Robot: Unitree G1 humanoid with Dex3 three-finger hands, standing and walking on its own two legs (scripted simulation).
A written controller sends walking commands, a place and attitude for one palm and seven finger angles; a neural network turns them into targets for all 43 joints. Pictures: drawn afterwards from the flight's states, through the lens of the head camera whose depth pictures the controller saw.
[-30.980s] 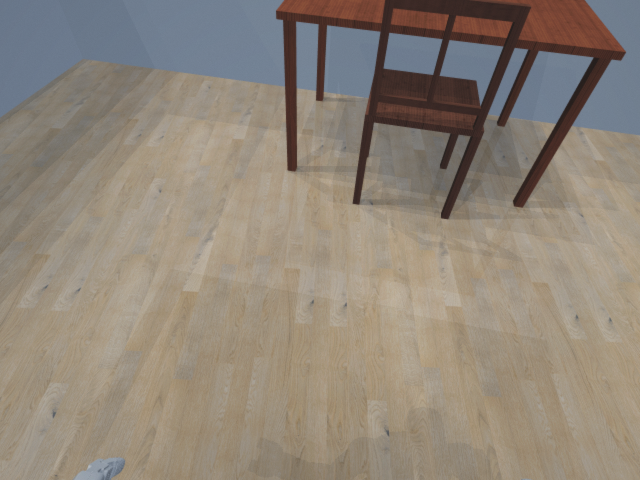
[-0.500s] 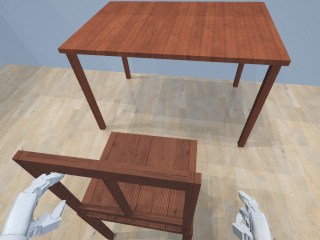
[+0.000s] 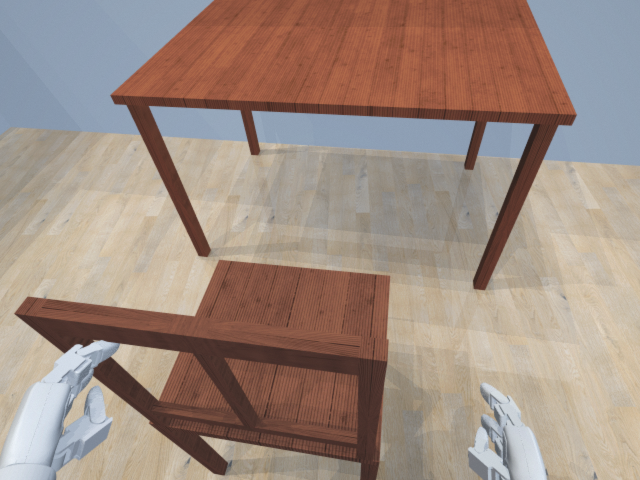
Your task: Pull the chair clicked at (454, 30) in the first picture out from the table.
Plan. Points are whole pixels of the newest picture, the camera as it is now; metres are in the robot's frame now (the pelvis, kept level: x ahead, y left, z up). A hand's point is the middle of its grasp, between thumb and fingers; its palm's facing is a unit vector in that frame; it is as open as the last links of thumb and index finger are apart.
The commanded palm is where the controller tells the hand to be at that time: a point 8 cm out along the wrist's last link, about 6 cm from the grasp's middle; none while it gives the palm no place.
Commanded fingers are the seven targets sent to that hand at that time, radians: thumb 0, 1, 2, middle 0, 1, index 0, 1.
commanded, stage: step back with the hand held close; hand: left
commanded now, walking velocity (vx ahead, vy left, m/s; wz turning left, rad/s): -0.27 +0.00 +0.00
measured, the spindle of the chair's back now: (231, 390) +0.24 +0.18 -0.07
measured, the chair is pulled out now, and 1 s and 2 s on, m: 0.58 0.58 0.58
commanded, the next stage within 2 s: stop stepping back and stand still in 0.94 s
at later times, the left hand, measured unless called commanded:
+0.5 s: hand out of the picture +0.12 +0.28 +0.19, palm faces +0.36 -0.72 -0.59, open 7.1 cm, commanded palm +0.06 +0.32 +0.18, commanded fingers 0.00 0.90 0.90 -0.20 -0.30 -0.20 -0.30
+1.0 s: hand out of the picture +0.04 +0.30 +0.18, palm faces +0.35 -0.76 -0.54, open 7.4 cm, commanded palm -0.03 +0.34 +0.18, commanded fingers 0.00 0.90 0.90 -0.20 -0.30 -0.20 -0.30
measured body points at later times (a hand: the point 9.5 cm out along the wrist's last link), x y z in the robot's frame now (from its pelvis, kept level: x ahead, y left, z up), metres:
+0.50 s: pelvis -0.08 +0.02 +0.00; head -0.03 +0.03 +0.45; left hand +0.09 +0.31 +0.22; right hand +0.11 -0.21 -0.09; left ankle -0.01 +0.16 -0.73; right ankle -0.03 -0.11 -0.73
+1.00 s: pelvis -0.19 +0.05 +0.00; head -0.13 +0.05 +0.45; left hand +0.01 +0.34 +0.21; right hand -0.01 -0.18 -0.09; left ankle -0.06 +0.16 -0.73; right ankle -0.26 -0.09 -0.73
